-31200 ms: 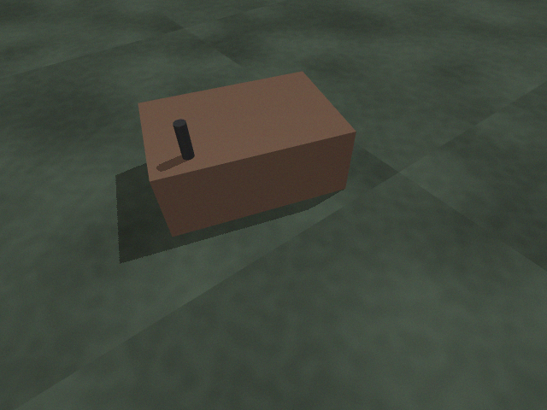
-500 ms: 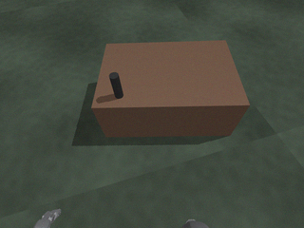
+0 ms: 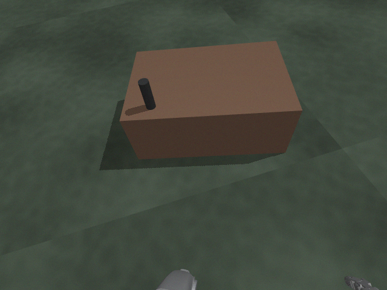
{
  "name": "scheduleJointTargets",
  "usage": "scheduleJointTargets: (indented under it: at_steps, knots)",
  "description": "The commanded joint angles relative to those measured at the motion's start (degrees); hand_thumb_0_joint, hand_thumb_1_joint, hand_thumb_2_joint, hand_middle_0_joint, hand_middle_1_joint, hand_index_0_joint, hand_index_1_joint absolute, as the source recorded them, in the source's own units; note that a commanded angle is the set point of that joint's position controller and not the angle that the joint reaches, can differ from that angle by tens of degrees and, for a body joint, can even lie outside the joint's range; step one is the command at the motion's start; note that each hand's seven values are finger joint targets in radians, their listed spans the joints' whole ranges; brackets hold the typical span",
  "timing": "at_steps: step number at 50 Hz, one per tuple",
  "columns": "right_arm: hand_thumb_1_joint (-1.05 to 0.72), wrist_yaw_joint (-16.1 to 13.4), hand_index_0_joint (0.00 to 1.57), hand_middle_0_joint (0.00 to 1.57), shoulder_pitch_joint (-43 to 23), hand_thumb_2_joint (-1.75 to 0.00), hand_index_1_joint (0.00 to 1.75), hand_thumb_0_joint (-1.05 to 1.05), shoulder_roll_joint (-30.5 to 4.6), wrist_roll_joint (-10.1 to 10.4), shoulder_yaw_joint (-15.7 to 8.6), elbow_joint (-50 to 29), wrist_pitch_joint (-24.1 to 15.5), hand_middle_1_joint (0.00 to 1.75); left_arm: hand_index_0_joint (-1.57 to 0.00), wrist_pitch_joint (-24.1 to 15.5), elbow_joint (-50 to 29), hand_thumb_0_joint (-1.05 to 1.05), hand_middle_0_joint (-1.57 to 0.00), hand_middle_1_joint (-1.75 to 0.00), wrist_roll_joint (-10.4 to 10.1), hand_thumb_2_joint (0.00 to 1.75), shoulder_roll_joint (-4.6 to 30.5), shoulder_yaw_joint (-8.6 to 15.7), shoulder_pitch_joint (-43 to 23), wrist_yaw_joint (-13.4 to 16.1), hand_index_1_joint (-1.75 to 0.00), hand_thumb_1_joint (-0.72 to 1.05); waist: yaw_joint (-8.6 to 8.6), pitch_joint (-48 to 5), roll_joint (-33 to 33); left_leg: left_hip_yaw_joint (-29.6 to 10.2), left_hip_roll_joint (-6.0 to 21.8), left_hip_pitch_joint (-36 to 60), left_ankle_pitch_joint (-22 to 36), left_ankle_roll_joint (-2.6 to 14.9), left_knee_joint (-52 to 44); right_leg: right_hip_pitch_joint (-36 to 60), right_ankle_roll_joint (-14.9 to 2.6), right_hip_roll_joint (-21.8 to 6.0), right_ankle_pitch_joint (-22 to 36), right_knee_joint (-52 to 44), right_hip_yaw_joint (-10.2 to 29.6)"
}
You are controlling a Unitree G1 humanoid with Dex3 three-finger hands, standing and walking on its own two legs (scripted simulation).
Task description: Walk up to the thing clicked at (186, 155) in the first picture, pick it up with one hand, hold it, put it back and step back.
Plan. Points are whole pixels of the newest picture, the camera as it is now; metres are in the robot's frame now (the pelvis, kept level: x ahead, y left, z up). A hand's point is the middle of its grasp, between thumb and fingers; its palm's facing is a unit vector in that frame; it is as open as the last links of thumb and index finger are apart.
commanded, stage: step back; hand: left
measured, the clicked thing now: (147, 94) +1.00 +0.31 -0.32
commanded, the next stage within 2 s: stand in 1.20 s
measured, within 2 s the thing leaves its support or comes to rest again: neither
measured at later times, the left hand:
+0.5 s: hand out of the picture -0.07 +0.29 -0.15, palm faces +0.06 -0.92 -0.39, open 7.4 cm
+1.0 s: hand out of the picture +0.02 +0.31 -0.14, palm faces +0.03 -0.93 -0.36, open 7.4 cm
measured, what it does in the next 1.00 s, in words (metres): steps on the spot: left foot, then right foot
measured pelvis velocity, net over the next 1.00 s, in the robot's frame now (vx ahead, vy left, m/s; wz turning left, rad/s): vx -0.06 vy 0.05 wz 0.02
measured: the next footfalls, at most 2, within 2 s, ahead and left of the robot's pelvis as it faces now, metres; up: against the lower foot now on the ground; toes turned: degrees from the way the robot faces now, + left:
left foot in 0.20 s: -0.03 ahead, +0.16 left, +0.00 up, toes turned +3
right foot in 0.46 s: -0.02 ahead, -0.09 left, +0.00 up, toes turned +4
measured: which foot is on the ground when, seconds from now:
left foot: up 0.00-0.18, down 0.20-1.00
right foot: down 0.00-0.24, up 0.26-0.44, down 0.46-1.00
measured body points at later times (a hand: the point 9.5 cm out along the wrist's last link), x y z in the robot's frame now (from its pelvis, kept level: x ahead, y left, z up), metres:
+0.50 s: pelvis -0.09 +0.02 +0.00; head -0.08 +0.02 +0.45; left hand -0.07 +0.34 -0.12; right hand +0.01 -0.29 -0.12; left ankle -0.10 +0.14 -0.73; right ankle -0.06 -0.09 -0.73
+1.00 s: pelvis -0.06 +0.05 +0.01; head -0.05 +0.06 +0.46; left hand +0.02 +0.36 -0.12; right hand +0.04 -0.24 -0.12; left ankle -0.07 +0.16 -0.73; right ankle -0.06 -0.09 -0.73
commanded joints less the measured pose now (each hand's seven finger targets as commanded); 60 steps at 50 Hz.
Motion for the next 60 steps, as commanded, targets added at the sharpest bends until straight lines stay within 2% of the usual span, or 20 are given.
scheduleJointTargets:
  at_steps: [1,6,9,10,11,12,15,19,22,23,24,25,26,33,34,36,37,38,42,60]
  knots:
    - [-0.90,-0.6,0.20,0.20,-1.5,-0.90,0.30,0.00,-9.0,-0.8,-2.6,-4.5,-0.9,0.30,-0.20,-2.0,-4.9,0.00,-0.20,-0.30,0.3,0.90,16.4,4.9,1.3,1.9,-0.30,0.90,2.71,-9.3,-8.8,0.8,2.7,-3.1,-2.4,-1.07,-4.8,13.7,-10.24,-15.5,25.8,-8.7,13.1]
    - [-0.90,0.4,0.20,0.20,1.5,-0.90,0.30,0.00,-9.7,-1.2,-3.6,-2.1,-1.3,0.30,-0.20,-2.0,-4.2,0.00,-0.20,-0.30,0.1,0.90,18.8,5.3,0.2,1.5,-0.30,0.90,1.87,-10.7,-12.9,6.0,5.0,7.2,-4.7,0.82,-22.9,9.7,-9.35,-16.9,3.8,-13.2,15.9]
    - [-0.90,1.7,0.20,0.20,8.9,-0.90,0.30,0.00,-9.0,-1.0,-4.1,2.6,-1.9,0.30,-0.20,-1.5,-4.1,0.00,-0.20,-0.30,-0.2,0.90,18.4,4.2,-3.1,0.8,-0.30,0.90,-2.74,-11.1,-11.6,11.5,3.9,22.0,3.8,3.34,-41.7,-0.4,-4.83,-13.0,-6.5,-11.8,10.2]
    - [-0.90,1.7,0.20,0.20,10.0,-0.90,0.30,0.00,-10.4,-1.7,-4.8,3.6,-2.2,0.30,-0.20,-1.4,-3.8,0.00,-0.20,-0.30,0.1,0.90,15.7,3.1,-1.7,0.7,-0.30,0.90,-3.38,-10.7,-4.3,4.9,6.7,27.3,0.5,4.59,-46.5,-7.5,-2.23,-9.6,-12.1,-5.1,6.7]
    - [-0.90,1.7,0.20,0.20,7.8,-0.90,0.30,0.00,-15.4,-2.7,-5.5,2.3,-2.4,0.30,-0.20,-1.8,-4.8,0.00,-0.20,-0.30,-0.6,0.90,11.9,1.8,-3.9,0.7,-0.30,0.90,-4.74,-8.4,12.9,-19.9,21.9,26.6,-14.3,10.53,-54.7,-20.9,1.11,-1.3,-17.0,8.3,-0.6]
    - [-0.90,1.9,0.20,0.20,3.4,-0.90,0.30,0.00,-17.8,-2.0,-5.5,1.0,-2.6,0.30,-0.20,-2.0,-3.9,0.00,-0.20,-0.30,-0.5,0.90,15.7,3.5,-9.1,1.0,-0.30,0.90,-6.23,-3.6,9.5,-26.3,28.6,9.7,-23.5,17.16,-58.7,-14.1,1.96,-1.4,-17.2,16.6,3.0]
    - [-0.90,1.0,0.20,0.20,-5.4,-0.90,0.30,0.00,-10.7,-2.2,-2.8,-0.1,-4.4,0.30,-0.20,-2.4,0.4,0.00,-0.20,-0.30,-1.7,0.90,13.5,3.0,-1.7,-0.6,-0.30,0.90,0.27,-2.5,1.6,-7.0,18.3,9.1,-2.9,10.55,-51.8,-7.0,1.35,-0.1,-5.5,17.0,4.5]
    - [-0.90,1.7,0.20,0.20,-2.6,-0.90,0.30,0.00,-11.6,-2.5,-3.5,0.9,-4.4,0.30,-0.20,-3.1,1.5,0.00,-0.20,-0.30,-1.0,0.90,12.8,2.9,-1.4,-1.7,-0.30,0.90,-2.51,-3.2,9.2,-5.0,17.8,12.7,-7.4,10.13,-51.9,-2.3,2.33,0.0,-8.6,2.5,-1.0]
    - [-0.90,1.8,0.20,0.20,-2.3,-0.90,0.30,0.00,-9.9,-1.4,-3.1,1.3,-3.6,0.30,-0.20,-4.5,3.8,0.00,-0.20,-0.30,-0.4,0.90,11.4,2.8,2.0,-0.8,-0.30,0.90,0.08,-4.9,5.3,-0.6,17.1,11.5,3.9,8.23,-42.7,10.1,0.61,1.7,0.2,-17.2,-1.8]
    - [-0.90,1.6,0.20,0.20,-1.0,-0.90,0.30,0.00,-7.2,-1.0,-2.2,0.9,-3.7,0.30,-0.20,-5.1,4.4,0.00,-0.20,-0.30,0.1,0.90,13.1,3.3,3.5,-0.3,-0.30,0.90,0.57,-7.1,0.7,1.8,14.5,8.0,7.2,5.84,-35.9,17.0,-0.15,-1.0,1.9,-18.7,4.9]
    - [-0.90,1.7,0.20,0.20,-3.0,-0.90,0.30,0.00,-5.3,-0.6,-1.6,0.0,-3.9,0.30,-0.20,-5.6,4.5,0.00,-0.20,-0.30,0.6,0.90,17.2,4.0,3.9,0.1,-0.30,0.90,1.30,-6.5,-8.8,5.5,7.5,-1.0,1.9,2.24,-27.8,16.5,-4.38,-10.5,-6.1,-21.6,22.7]
    - [-0.90,1.3,0.20,0.20,-2.2,-0.90,0.30,0.00,-7.5,-0.8,-2.3,0.7,-3.8,0.30,-0.20,-5.7,4.1,0.00,-0.20,-0.30,0.3,0.90,20.3,4.6,2.7,-0.2,-0.30,0.90,1.15,-3.7,-10.1,5.8,7.1,2.1,-5.1,1.34,-21.5,7.3,-9.90,-19.1,-16.4,-24.0,31.4]
    - [-0.90,1.3,0.20,0.20,-0.5,-0.90,0.30,0.00,-8.9,-1.0,-2.8,1.7,-3.8,0.30,-0.20,-5.7,2.9,0.00,-0.20,-0.30,-0.1,0.90,19.3,4.4,0.7,-0.4,-0.30,0.90,-0.15,-2.4,-6.8,2.9,8.3,3.4,-3.8,1.36,-19.3,4.7,-11.45,-19.9,-17.0,-23.8,31.2]
    - [-0.90,1.9,0.20,0.20,3.5,-0.90,0.30,0.00,-6.6,-1.3,-3.1,5.2,-5.2,0.30,-0.20,-4.8,1.5,0.00,-0.20,-0.30,-0.4,0.90,15.6,2.6,-4.8,-0.8,-0.30,0.90,-2.68,-6.7,-9.2,9.8,6.4,18.4,8.7,1.66,-38.8,-2.0,-5.34,-10.3,-4.2,-16.0,11.1]
    - [-0.90,1.5,0.20,0.20,3.4,-0.90,0.30,0.00,-7.2,-1.6,-3.3,5.5,-5.5,0.30,-0.20,-4.5,1.4,0.00,-0.20,-0.30,-0.4,0.90,13.8,1.6,-4.0,-1.0,-0.30,0.90,-3.16,-7.3,-7.3,8.0,7.0,23.4,11.5,2.02,-43.2,-5.3,-3.77,-8.8,0.1,-12.5,9.0]
    - [-0.90,1.0,0.20,0.20,1.0,-0.90,0.30,0.00,-11.5,-1.7,-3.6,4.9,-6.1,0.30,-0.20,-3.9,1.8,0.00,-0.20,-0.30,-1.7,0.90,9.7,0.3,-3.9,-1.1,-0.30,0.90,-2.49,-8.0,4.8,-12.8,21.3,20.9,-0.4,7.64,-52.8,-8.0,0.66,-0.2,-4.7,-1.4,1.6]
    - [-0.90,1.2,0.20,0.20,-1.0,-0.90,0.30,0.00,-12.7,-1.2,-3.6,4.4,-6.1,0.30,-0.20,-3.7,3.1,0.00,-0.20,-0.30,-1.4,0.90,12.5,1.2,-2.9,-0.9,-0.30,0.90,-1.44,-6.9,3.3,-14.1,24.9,13.7,-4.4,11.24,-53.6,-1.4,1.00,-0.8,-8.9,2.3,0.9]
    - [-0.90,1.4,0.20,0.20,-3.6,-0.90,0.30,0.00,-12.0,-1.3,-3.3,4.1,-6.1,0.30,-0.20,-4.0,3.9,0.00,-0.20,-0.30,-1.4,0.90,12.4,1.1,-1.2,-0.9,-0.30,0.90,0.05,-6.3,2.3,-10.9,23.9,12.1,-0.6,11.30,-52.0,1.9,0.81,-1.2,-7.7,0.4,1.2]
    - [-0.90,1.3,0.20,0.20,-4.6,-0.90,0.30,0.00,-8.4,-0.8,-1.9,5.2,-6.2,0.30,-0.20,-4.9,6.0,0.00,-0.20,-0.30,-1.6,0.90,12.7,1.4,-0.9,-0.6,-0.30,0.90,0.55,-9.4,5.5,1.4,15.4,13.5,24.3,3.85,-44.1,11.1,-0.24,-3.0,12.2,-11.1,4.4]
    - [-0.90,0.9,0.20,0.20,-6.7,-0.90,0.30,0.00,-7.5,0.5,-1.3,9.2,-5.8,0.30,-0.20,-4.3,8.6,0.00,-0.20,-0.30,-2.1,0.90,11.5,-0.5,-8.3,-0.1,-0.30,0.90,-2.17,-11.9,-2.0,4.3,14.4,24.8,34.9,3.35,-46.2,10.1,0.38,-6.6,26.7,-14.0,5.8]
